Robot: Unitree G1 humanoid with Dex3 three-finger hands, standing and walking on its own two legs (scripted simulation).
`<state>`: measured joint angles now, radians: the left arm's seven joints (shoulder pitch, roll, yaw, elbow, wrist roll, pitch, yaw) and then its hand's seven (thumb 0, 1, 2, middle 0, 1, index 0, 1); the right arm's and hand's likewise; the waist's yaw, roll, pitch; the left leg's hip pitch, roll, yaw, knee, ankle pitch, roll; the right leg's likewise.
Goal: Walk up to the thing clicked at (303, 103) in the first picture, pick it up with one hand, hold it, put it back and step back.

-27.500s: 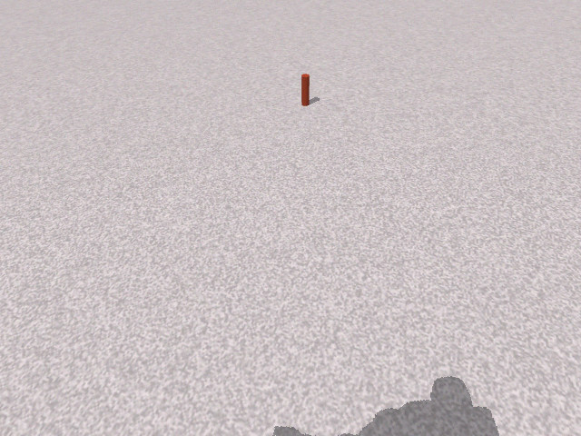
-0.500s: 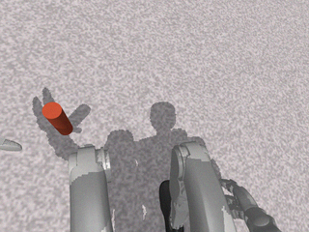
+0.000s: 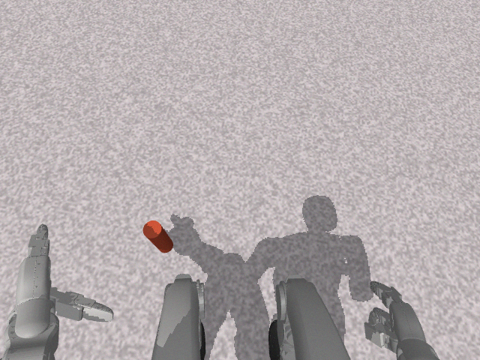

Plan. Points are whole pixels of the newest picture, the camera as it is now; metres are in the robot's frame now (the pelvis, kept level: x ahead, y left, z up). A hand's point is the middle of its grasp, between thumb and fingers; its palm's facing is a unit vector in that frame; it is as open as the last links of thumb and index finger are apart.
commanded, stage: home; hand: left
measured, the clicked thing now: (159, 238) +0.43 +0.24 -0.46
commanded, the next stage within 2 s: none
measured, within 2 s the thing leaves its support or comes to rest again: neither
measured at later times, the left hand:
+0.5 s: hand (66, 294) +0.23 +0.21 +0.10, palm faces +0.16 -0.94 -0.31, open 17.5 cm
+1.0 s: hand (68, 312) +0.22 +0.19 +0.11, palm faces +0.15 -0.94 -0.29, open 17.7 cm
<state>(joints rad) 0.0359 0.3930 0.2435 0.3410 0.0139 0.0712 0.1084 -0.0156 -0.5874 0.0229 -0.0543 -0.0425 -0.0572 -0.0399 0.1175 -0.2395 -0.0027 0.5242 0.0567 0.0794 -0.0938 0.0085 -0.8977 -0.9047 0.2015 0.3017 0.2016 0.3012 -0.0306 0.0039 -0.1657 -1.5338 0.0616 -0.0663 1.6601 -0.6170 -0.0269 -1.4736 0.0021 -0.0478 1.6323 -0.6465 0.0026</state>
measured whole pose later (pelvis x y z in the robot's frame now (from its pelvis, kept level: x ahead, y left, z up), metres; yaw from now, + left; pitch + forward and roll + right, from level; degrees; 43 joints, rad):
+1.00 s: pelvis +0.05 +0.01 +0.16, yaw +3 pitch +8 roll -2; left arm 0.47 0.20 -0.01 -0.02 -0.01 0.27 0.14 -0.01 -0.59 0.01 -0.05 -0.04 -0.05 -0.04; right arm 0.28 -0.21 0.02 0.49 0.02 -0.10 -0.18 0.01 -0.90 -0.90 0.20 0.30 0.20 0.30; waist -0.02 0.04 -0.11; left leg -0.65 0.05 -0.03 0.97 -0.46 -0.02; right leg -0.58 -0.01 -0.04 0.92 -0.48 0.01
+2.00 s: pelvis +0.05 +0.00 +0.16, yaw +3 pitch +7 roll -2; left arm 0.46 0.20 -0.01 -0.01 -0.01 0.26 0.13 -0.01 -0.59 0.02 -0.05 -0.04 -0.05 -0.04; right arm 0.28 -0.21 0.02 0.51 0.01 -0.12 -0.18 0.01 -0.90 -0.90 0.20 0.30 0.20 0.30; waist -0.01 0.04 -0.10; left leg -0.63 0.05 -0.02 0.96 -0.45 -0.02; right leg -0.57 -0.01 -0.04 0.92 -0.47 0.01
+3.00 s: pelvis +0.05 +0.01 +0.19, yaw +3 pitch -1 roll +0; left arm 0.24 0.33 0.02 0.80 0.05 0.00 0.02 0.00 0.82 0.88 -0.20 -0.30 -0.20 -0.29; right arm 0.21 -0.32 -0.05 0.91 -0.05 0.00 -0.01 0.01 -0.90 -0.90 0.20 0.30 0.20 0.30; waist 0.01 -0.01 0.02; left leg -0.34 0.01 0.01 0.69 -0.34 0.00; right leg -0.31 -0.04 -0.01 0.70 -0.37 0.02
